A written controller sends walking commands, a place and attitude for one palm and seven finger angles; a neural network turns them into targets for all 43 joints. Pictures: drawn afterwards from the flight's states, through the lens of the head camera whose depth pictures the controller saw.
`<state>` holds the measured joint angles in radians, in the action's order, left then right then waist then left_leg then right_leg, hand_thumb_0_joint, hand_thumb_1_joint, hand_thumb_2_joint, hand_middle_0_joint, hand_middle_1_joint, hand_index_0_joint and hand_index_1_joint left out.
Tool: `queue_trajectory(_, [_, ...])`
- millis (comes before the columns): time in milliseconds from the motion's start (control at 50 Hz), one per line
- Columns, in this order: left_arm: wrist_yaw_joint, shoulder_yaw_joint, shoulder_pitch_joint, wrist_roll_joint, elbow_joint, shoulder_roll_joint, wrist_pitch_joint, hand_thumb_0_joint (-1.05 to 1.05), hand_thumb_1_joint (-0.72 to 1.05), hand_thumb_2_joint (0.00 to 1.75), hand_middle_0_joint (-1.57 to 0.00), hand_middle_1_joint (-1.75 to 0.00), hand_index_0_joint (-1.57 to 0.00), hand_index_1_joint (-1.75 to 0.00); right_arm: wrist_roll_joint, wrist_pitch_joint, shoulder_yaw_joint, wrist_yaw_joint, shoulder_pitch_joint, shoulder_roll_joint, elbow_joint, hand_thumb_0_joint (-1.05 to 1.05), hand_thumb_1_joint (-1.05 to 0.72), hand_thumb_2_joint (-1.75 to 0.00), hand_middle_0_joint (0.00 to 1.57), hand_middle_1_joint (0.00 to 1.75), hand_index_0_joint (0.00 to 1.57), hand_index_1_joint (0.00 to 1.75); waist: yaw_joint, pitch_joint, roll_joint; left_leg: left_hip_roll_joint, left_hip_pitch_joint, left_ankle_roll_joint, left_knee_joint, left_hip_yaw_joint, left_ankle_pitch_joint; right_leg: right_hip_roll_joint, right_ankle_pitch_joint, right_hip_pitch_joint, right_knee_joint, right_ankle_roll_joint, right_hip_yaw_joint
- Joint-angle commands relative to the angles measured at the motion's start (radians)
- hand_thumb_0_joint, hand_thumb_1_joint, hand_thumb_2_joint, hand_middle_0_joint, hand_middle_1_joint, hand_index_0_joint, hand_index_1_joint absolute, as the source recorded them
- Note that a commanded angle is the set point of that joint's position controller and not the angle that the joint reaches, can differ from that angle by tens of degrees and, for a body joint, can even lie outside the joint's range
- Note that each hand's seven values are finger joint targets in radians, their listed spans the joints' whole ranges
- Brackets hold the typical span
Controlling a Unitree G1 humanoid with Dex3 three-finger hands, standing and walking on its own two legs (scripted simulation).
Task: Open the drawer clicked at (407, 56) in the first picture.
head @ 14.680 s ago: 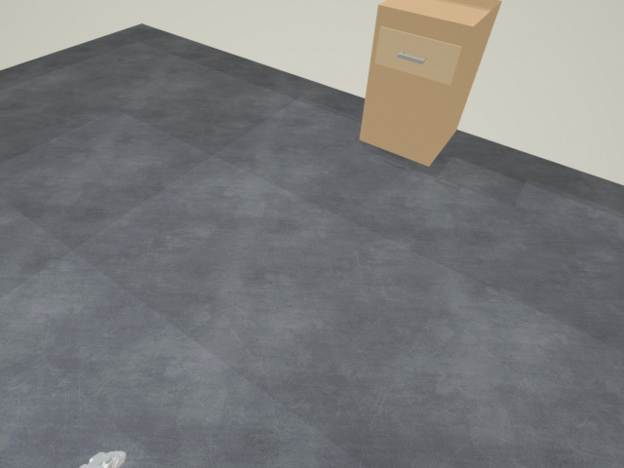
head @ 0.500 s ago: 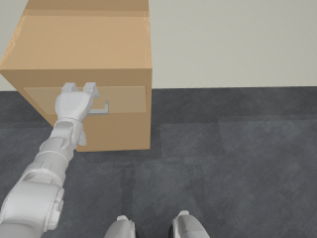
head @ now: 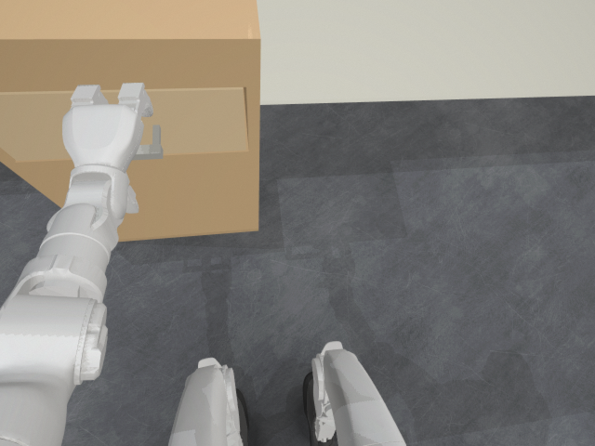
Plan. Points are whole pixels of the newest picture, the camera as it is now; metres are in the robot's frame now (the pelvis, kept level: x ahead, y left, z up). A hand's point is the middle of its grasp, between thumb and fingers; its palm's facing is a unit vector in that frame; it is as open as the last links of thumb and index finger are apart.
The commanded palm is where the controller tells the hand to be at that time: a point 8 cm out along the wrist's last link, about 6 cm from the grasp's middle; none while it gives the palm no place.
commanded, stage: move the hooked fingers above the handle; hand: left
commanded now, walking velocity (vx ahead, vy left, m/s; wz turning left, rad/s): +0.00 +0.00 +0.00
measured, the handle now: (119, 143) +0.57 +0.22 -0.09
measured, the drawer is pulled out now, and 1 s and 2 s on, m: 0.00 0.00 0.00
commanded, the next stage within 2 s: none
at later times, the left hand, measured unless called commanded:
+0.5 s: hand (128, 153) +0.52 +0.19 -0.04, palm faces +0.00 -0.05 -1.00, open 13.9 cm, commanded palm +0.51 +0.20 +0.02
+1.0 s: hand (126, 150) +0.52 +0.19 -0.03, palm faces -0.03 -0.06 -1.00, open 13.9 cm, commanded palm +0.51 +0.20 +0.02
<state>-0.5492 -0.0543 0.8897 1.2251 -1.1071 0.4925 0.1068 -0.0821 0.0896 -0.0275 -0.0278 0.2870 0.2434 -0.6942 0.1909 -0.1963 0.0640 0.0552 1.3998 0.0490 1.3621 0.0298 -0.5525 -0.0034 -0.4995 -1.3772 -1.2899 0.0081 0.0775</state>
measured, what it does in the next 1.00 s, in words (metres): stands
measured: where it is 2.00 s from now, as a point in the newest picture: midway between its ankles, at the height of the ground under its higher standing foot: (279, 439)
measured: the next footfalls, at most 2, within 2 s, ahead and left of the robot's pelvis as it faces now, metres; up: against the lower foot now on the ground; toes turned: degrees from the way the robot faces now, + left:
none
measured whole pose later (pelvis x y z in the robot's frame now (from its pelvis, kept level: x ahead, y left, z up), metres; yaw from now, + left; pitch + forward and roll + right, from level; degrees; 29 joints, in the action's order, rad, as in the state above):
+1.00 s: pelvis +0.00 +0.00 +0.00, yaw +0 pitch +33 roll -4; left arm -0.47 -0.02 0.88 1.20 -1.11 0.50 0.15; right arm -0.06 0.08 0.00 0.00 0.30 0.25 -0.65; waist 0.19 -0.21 0.06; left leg 0.06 1.37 0.05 1.35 0.03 -0.56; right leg 0.00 -0.50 -1.34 -1.27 0.01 0.08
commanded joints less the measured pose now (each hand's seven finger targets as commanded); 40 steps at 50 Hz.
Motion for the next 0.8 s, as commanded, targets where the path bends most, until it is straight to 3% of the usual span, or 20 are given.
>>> queue_trajectory(0, [-0.021, -0.086, 0.401, -0.040, 0.155, 0.340, -0.138, 0.00, -0.50, 0.30, -0.30, -1.20, -0.30, -1.20, 0.017, 0.006, -0.055, 0.003, 0.171, 0.188, 0.063, 0.00, -0.90, -0.90, 0.20, 0.30, 0.20, 0.30, -0.026, -0.654, 0.102, -0.031, -0.529, -0.010, -0.176, -0.088, 0.487, 0.045, 0.338, 0.358, 0.145, 0.029, -0.018])
queue_trajectory(40, [0.013, -0.076, 0.430, -0.060, 0.187, 0.370, -0.151, 0.00, -0.50, 0.30, -0.30, -1.20, -0.30, -1.20, 0.029, 0.000, -0.050, 0.012, 0.169, 0.191, 0.068, 0.00, -0.90, -0.90, 0.20, 0.30, 0.20, 0.30, -0.019, -0.668, 0.076, -0.037, -0.489, 0.002, -0.187, -0.070, 0.395, 0.045, 0.302, 0.418, 0.174, 0.020, -0.032])
queue_trajectory(60, [0.039, -0.052, 0.442, -0.069, 0.186, 0.355, -0.150, 0.00, -0.50, 0.30, -0.30, -1.20, -0.30, -1.20, 0.034, -0.006, -0.049, 0.019, 0.167, 0.188, 0.066, 0.00, -0.90, -0.90, 0.20, 0.30, 0.20, 0.30, -0.007, -0.655, 0.067, -0.039, -0.479, 0.005, -0.197, -0.068, 0.357, 0.045, 0.279, 0.429, 0.190, 0.019, -0.036])
queue_trajectory(100, [0.096, 0.018, 0.487, -0.090, 0.193, 0.283, -0.126, 0.00, -0.50, 0.30, -0.30, -1.20, -0.30, -1.20, 0.040, -0.023, -0.050, 0.034, 0.175, 0.179, 0.058, 0.00, -0.90, -0.90, 0.20, 0.30, 0.20, 0.30, 0.038, -0.611, 0.039, -0.036, -0.480, 0.014, -0.209, -0.073, 0.293, 0.045, 0.227, 0.405, 0.222, 0.015, -0.040])
queue_trajectory(200, [0.200, 0.149, 0.477, -0.120, 0.168, 0.110, -0.018, 0.00, -0.50, 0.30, -0.30, -1.20, -0.30, -1.20, 0.035, -0.064, -0.057, 0.053, 0.203, 0.165, 0.020, 0.00, -0.90, -0.90, 0.20, 0.30, 0.20, 0.30, 0.082, -0.474, 0.059, -0.033, -0.500, 0.017, -0.208, -0.084, 0.236, 0.042, 0.151, 0.273, 0.242, 0.022, -0.034])
queue_trajectory(260, [0.206, 0.111, 0.435, -0.105, 0.133, 0.146, 0.035, 0.00, -0.50, 0.30, -0.30, -1.20, -0.30, -1.20, 0.028, -0.065, -0.052, 0.055, 0.205, 0.168, 0.017, 0.00, -0.90, -0.90, 0.20, 0.30, 0.20, 0.30, 0.061, -0.416, 0.083, -0.035, -0.449, 0.013, -0.189, -0.085, 0.232, 0.043, 0.134, 0.214, 0.212, 0.034, -0.028])
queue_trajectory(300, [0.179, 0.025, 0.381, -0.087, 0.091, 0.232, 0.052, 0.00, -0.50, 0.30, -0.30, -1.20, -0.30, -1.20, 0.023, -0.057, -0.044, 0.052, 0.200, 0.172, 0.024, 0.00, -0.90, -0.90, 0.20, 0.30, 0.20, 0.30, 0.024, -0.393, 0.084, -0.037, -0.397, 0.014, -0.176, -0.074, 0.260, 0.044, 0.148, 0.217, 0.194, 0.041, -0.029])
queue_trajectory(320, [0.158, 0.012, 0.397, -0.075, 0.104, 0.257, 0.055, 0.00, -0.50, 0.30, -0.30, -1.20, -0.30, -1.20, 0.022, -0.053, -0.040, 0.052, 0.196, 0.171, 0.034, 0.00, -0.90, -0.90, 0.20, 0.30, 0.20, 0.30, 0.025, -0.398, 0.092, -0.038, -0.375, 0.014, -0.164, -0.070, 0.270, 0.046, 0.156, 0.218, 0.180, 0.041, -0.031])
queue_trajectory(360, [0.106, -0.052, 0.363, -0.051, 0.110, 0.325, 0.047, 0.00, -0.50, 0.30, -0.30, -1.20, -0.30, -1.20, 0.016, -0.041, -0.034, 0.047, 0.183, 0.169, 0.058, 0.00, -0.90, -0.90, 0.20, 0.30, 0.20, 0.30, -0.013, -0.427, 0.098, -0.042, -0.335, 0.012, -0.147, -0.059, 0.313, 0.045, 0.195, 0.251, 0.153, 0.044, -0.034])
queue_trajectory(420, [0.025, -0.109, 0.361, -0.021, 0.165, 0.383, 0.011, 0.00, -0.50, 0.30, -0.30, -1.20, -0.30, -1.20, 0.008, -0.025, -0.034, 0.031, 0.169, 0.174, 0.082, 0.00, -0.90, -0.90, 0.20, 0.30, 0.20, 0.30, -0.048, -0.535, 0.157, -0.039, -0.373, 0.001, -0.129, -0.064, 0.395, 0.044, 0.254, 0.268, 0.106, 0.044, -0.031])
queue_trajectory(480, [-0.041, -0.106, 0.406, -0.019, 0.183, 0.386, -0.055, 0.00, -0.50, 0.30, -0.30, -1.20, -0.30, -1.20, 0.014, -0.017, -0.045, 0.020, 0.164, 0.181, 0.084, 0.00, -0.90, -0.90, 0.20, 0.30, 0.20, 0.30, -0.027, -0.593, 0.099, -0.036, -0.383, 0.004, -0.126, -0.057, 0.394, 0.043, 0.281, 0.324, 0.122, 0.029, -0.037])
queue_trajectory(520, [-0.044, -0.104, 0.443, -0.032, 0.187, 0.406, -0.096, 0.00, -0.50, 0.30, -0.30, -1.20, -0.30, -1.20, 0.022, -0.017, -0.044, 0.019, 0.164, 0.189, 0.084, 0.00, -0.90, -0.90, 0.20, 0.30, 0.20, 0.30, -0.020, -0.644, 0.094, -0.038, -0.390, 0.005, -0.136, -0.059, 0.364, 0.041, 0.271, 0.362, 0.133, 0.023, -0.042])
queue_trajectory(540, [-0.032, -0.086, 0.480, -0.042, 0.216, 0.397, -0.106, 0.00, -0.50, 0.30, -0.30, -1.20, -0.30, -1.20, 0.028, -0.022, -0.047, 0.020, 0.169, 0.187, 0.079, 0.00, -0.90, -0.90, 0.20, 0.30, 0.20, 0.30, -0.011, -0.675, 0.114, -0.037, -0.422, 0.005, -0.144, -0.060, 0.364, 0.041, 0.278, 0.378, 0.143, 0.020, -0.042])
queue_trajectory(560, [-0.012, -0.089, 0.486, -0.053, 0.236, 0.407, -0.111, 0.00, -0.50, 0.30, -0.30, -1.20, -0.30, -1.20, 0.030, -0.025, -0.050, 0.021, 0.175, 0.192, 0.074, 0.00, -0.90, -0.90, 0.20, 0.30, 0.20, 0.30, -0.017, -0.721, 0.124, -0.038, -0.453, 0.005, -0.151, -0.063, 0.366, 0.041, 0.281, 0.401, 0.150, 0.020, -0.043])
queue_trajectory(620, [0.077, 0.003, 0.511, -0.098, 0.288, 0.294, -0.100, 0.00, -0.50, 0.30, -0.30, -1.20, -0.30, -1.20, 0.037, -0.037, -0.064, 0.031, 0.200, 0.187, 0.050, 0.00, -0.90, -0.90, 0.20, 0.30, 0.20, 0.30, 0.023, -0.775, 0.140, -0.032, -0.589, 0.003, -0.169, -0.089, 0.402, 0.043, 0.296, 0.381, 0.180, 0.017, -0.034])
queue_trajectory(660, [0.140, 0.089, 0.506, -0.126, 0.294, 0.186, -0.084, 0.00, -0.50, 0.30, -0.30, -1.20, -0.30, -1.20, 0.038, -0.045, -0.070, 0.036, 0.207, 0.180, 0.026, 0.00, -0.90, -0.90, 0.20, 0.30, 0.20, 0.30, 0.046, -0.713, 0.150, -0.028, -0.635, 0.001, -0.182, -0.103, 0.387, 0.045, 0.263, 0.326, 0.204, 0.018, -0.027])
queue_trajectory(700, [0.192, 0.160, 0.510, -0.137, 0.263, 0.100, -0.059, 0.00, -0.50, 0.30, -0.30, -1.20, -0.30, -1.20, 0.036, -0.052, -0.070, 0.043, 0.219, 0.171, 0.005, 0.00, -0.90, -0.90, 0.20, 0.30, 0.20, 0.30, 0.082, -0.602, 0.110, -0.023, -0.634, 0.005, -0.198, -0.112, 0.351, 0.043, 0.225, 0.273, 0.231, 0.019, -0.022])
queue_trajectory(780, [0.209, 0.118, 0.424, -0.119, 0.153, 0.132, 0.005, 0.00, -0.50, 0.30, -0.30, -1.20, -0.30, -1.20, 0.030, -0.049, -0.055, 0.054, 0.219, 0.166, -0.005, 0.00, -0.90, -0.90, 0.20, 0.30, 0.20, 0.30, 0.061, -0.408, 0.071, -0.030, -0.500, 0.009, -0.197, -0.097, 0.288, 0.045, 0.170, 0.220, 0.223, 0.033, -0.015])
